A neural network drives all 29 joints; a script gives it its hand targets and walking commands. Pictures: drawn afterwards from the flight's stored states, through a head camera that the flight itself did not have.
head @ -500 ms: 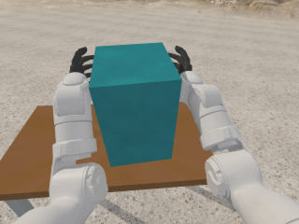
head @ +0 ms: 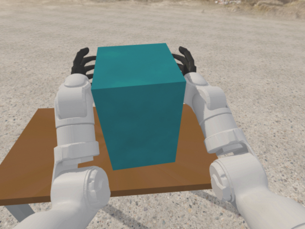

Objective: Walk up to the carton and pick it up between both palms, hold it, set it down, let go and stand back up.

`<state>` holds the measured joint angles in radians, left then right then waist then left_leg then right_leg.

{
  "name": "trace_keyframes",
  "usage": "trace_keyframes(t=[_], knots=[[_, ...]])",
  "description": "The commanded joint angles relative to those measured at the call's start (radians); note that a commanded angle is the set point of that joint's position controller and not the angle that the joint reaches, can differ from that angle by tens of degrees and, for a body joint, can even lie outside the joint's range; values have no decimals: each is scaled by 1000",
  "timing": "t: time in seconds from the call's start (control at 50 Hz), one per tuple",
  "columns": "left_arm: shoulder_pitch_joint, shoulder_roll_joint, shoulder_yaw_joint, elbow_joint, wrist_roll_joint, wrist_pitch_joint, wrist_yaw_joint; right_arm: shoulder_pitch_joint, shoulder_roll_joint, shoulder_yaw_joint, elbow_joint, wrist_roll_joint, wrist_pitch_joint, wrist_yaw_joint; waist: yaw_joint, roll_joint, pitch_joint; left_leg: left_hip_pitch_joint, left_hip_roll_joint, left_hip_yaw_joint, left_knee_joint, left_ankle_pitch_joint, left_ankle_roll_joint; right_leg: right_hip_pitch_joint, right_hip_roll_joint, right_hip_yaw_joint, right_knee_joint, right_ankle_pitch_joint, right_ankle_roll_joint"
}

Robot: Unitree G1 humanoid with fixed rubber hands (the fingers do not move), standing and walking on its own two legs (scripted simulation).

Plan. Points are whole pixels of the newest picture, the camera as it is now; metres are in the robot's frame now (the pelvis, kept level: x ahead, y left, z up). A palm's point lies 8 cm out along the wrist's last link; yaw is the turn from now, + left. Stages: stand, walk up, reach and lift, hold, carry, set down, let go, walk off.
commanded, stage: hold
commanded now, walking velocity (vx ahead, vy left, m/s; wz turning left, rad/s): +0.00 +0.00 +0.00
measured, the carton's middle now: (138, 108) +0.34 -0.01 +0.21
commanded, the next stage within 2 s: set down in 0.64 s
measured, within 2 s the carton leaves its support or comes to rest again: neither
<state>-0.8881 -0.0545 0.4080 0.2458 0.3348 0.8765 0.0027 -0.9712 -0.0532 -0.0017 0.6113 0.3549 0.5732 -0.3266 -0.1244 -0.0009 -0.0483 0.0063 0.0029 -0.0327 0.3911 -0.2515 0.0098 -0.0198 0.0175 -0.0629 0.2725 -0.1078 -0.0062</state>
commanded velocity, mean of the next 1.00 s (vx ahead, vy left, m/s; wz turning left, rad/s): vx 0.00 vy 0.00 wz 0.00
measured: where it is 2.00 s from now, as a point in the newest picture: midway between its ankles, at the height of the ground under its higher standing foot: outside the picture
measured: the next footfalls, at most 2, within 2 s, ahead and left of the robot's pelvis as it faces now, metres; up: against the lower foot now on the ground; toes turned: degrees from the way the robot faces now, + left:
none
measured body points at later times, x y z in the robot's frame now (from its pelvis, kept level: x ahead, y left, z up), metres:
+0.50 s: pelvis +0.00 +0.00 +0.00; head -0.08 +0.01 +0.44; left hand +0.38 +0.12 +0.28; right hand +0.38 -0.13 +0.28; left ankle -0.01 +0.11 -0.75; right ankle +0.04 -0.12 -0.75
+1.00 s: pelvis -0.01 +0.00 +0.00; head -0.07 +0.02 +0.45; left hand +0.40 +0.12 +0.29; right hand +0.39 -0.13 +0.27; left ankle -0.01 +0.11 -0.75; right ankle +0.04 -0.12 -0.75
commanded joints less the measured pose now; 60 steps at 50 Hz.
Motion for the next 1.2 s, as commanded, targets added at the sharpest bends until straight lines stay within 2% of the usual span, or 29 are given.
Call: trace_keyframes(t=[0.0,0.24,0.34,0.4,0.62,0.64,0.68,0.76,0.86,0.96,1.04,1.12,1.18], knots=[[-741,-573,-477,-32,-167,-46,-135,-825,687,287,-308,128,-39,89,-5,41,-367,-124,-45,11,-80,240,-47,269,61,17,26,201,42],[-743,-571,-474,-26,-171,-50,-133,-826,693,287,-311,128,-38,87,-6,33,-381,-126,-48,12,-78,235,-46,275,60,22,27,214,46],[-746,-570,-462,-5,-161,-47,-137,-831,689,278,-290,122,-37,90,0,40,-352,-145,-46,13,-93,204,-42,267,59,21,22,176,43],[-755,-582,-480,-29,-174,-50,-134,-836,689,283,-306,131,-39,90,-8,50,-380,-130,-44,9,-79,240,-50,274,63,19,30,203,41],[-754,-572,-467,-15,-169,-51,-135,-830,692,278,-296,126,-34,87,-6,35,-371,-135,-46,11,-87,216,-44,270,61,21,24,191,45],[-716,-539,-465,-27,-172,-54,-136,-801,668,284,-308,112,-42,97,-7,27,-329,-127,-49,15,-82,257,-46,252,64,15,12,183,49],[-736,-533,-465,-39,-171,-67,-141,-812,659,274,-311,99,-65,105,-14,24,-341,-89,-53,18,-69,291,-52,231,64,6,6,188,52],[-768,-529,-442,-3,-154,-115,-153,-839,655,229,-267,38,-135,127,-15,29,-338,-80,-50,19,-80,241,-43,213,56,-8,-3,125,50],[-783,-514,-381,94,-108,-214,-167,-852,633,123,-170,-107,-287,170,-16,22,-340,-58,-48,32,-102,167,-27,214,38,-33,-15,58,45],[-635,-441,-268,202,-16,-271,-199,-704,568,10,-33,-261,-419,199,-9,-11,-218,-69,-51,62,-149,114,-5,267,17,-55,-34,33,48],[-568,-461,-304,169,-15,-307,-203,-679,559,36,-91,-289,-518,204,-3,-5,-255,-26,-55,74,-115,256,-15,307,19,-74,-24,140,50],[-548,-521,-399,113,-46,-340,-188,-703,563,112,-183,-275,-595,201,-9,9,-336,42,-50,69,-58,416,-35,317,26,-86,-10,260,53],[-536,-561,-473,82,-75,-362,-172,-716,566,158,-250,-264,-633,200,-12,19,-400,76,-44,59,-30,470,-46,300,29,-91,-5,299,52]])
